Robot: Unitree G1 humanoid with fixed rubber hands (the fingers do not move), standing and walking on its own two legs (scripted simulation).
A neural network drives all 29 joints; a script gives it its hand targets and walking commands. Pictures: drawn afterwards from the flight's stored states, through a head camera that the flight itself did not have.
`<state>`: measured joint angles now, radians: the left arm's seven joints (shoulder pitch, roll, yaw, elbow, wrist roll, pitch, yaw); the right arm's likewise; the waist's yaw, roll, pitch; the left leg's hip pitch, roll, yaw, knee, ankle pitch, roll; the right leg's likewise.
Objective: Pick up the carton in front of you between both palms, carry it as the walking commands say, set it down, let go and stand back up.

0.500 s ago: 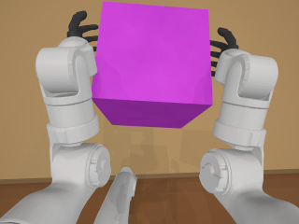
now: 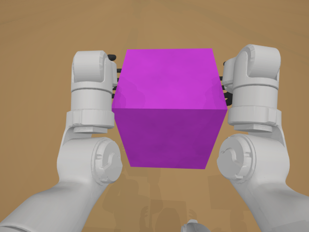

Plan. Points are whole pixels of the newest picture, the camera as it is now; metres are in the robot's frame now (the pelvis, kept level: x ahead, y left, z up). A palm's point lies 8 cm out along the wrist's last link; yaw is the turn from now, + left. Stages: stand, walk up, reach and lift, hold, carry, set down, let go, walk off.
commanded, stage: carry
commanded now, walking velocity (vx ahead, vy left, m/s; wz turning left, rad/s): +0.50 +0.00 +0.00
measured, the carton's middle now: (167, 112) +0.41 -0.01 +0.12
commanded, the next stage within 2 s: none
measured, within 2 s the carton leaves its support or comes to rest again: neither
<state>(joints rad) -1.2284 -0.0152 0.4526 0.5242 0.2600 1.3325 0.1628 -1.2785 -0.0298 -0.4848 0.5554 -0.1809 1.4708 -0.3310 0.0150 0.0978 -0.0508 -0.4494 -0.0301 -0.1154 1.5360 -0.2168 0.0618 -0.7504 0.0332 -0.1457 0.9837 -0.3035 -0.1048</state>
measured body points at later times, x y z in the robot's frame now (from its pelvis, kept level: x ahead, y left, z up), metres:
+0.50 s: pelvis +0.30 +0.06 +0.07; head +0.33 +0.07 +0.52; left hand +0.71 +0.21 +0.24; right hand +0.69 -0.07 +0.23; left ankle +0.35 +0.14 -0.66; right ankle +0.26 -0.07 -0.56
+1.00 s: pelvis +0.47 +0.04 +0.08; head +0.52 +0.03 +0.53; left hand +0.86 +0.19 +0.19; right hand +0.86 -0.10 +0.17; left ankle +0.44 +0.16 -0.66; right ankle +0.56 -0.04 -0.66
